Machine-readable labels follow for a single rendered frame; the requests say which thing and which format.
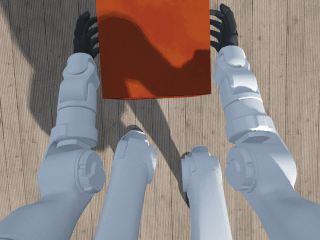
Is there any robot left upper arm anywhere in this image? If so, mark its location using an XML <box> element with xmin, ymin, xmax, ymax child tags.
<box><xmin>0</xmin><ymin>148</ymin><xmax>106</xmax><ymax>240</ymax></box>

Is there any left robot hand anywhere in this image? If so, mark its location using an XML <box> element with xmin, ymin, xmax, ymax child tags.
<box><xmin>73</xmin><ymin>11</ymin><xmax>100</xmax><ymax>60</ymax></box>

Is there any robot right upper arm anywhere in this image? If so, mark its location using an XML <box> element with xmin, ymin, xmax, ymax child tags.
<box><xmin>224</xmin><ymin>143</ymin><xmax>320</xmax><ymax>240</ymax></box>

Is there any robot right thigh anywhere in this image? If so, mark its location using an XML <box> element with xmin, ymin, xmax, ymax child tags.
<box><xmin>181</xmin><ymin>152</ymin><xmax>233</xmax><ymax>240</ymax></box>

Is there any robot left shin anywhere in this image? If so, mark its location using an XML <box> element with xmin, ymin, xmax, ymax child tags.
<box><xmin>111</xmin><ymin>130</ymin><xmax>149</xmax><ymax>172</ymax></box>

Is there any right robot hand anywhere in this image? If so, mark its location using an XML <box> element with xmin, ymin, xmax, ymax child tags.
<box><xmin>209</xmin><ymin>3</ymin><xmax>238</xmax><ymax>53</ymax></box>

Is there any carton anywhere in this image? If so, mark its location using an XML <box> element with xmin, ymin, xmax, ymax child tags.
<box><xmin>96</xmin><ymin>0</ymin><xmax>211</xmax><ymax>100</ymax></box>

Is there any robot right forearm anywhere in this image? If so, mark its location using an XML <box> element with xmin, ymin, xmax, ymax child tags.
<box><xmin>213</xmin><ymin>45</ymin><xmax>297</xmax><ymax>177</ymax></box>

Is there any robot left forearm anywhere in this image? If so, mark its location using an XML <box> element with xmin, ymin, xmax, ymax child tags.
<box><xmin>37</xmin><ymin>52</ymin><xmax>100</xmax><ymax>189</ymax></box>

